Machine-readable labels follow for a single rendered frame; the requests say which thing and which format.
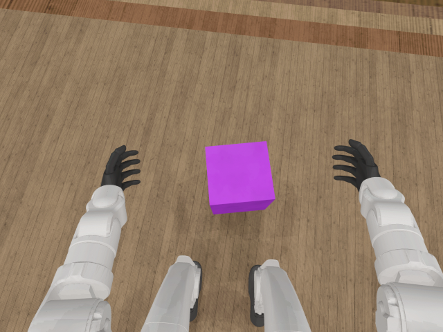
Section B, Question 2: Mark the left robot foot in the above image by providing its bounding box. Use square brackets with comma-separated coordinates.
[190, 261, 202, 322]

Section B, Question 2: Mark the robot left hand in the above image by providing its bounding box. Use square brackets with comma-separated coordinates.
[101, 145, 141, 191]

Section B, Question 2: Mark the left robot forearm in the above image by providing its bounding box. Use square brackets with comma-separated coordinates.
[28, 185, 127, 332]

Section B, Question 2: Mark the robot right hand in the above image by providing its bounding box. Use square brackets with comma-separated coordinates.
[332, 139, 381, 191]

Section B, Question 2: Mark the left robot upper arm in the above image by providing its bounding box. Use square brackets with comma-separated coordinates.
[30, 297, 112, 332]

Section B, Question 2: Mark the right robot thigh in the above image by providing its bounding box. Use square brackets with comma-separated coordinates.
[254, 266, 311, 332]

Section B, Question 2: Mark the right robot upper arm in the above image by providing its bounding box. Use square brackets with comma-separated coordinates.
[376, 282, 443, 332]

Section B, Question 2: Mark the carton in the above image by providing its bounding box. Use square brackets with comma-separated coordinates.
[205, 141, 275, 214]

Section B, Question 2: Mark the right robot forearm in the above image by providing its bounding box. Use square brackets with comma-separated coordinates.
[359, 177, 443, 287]

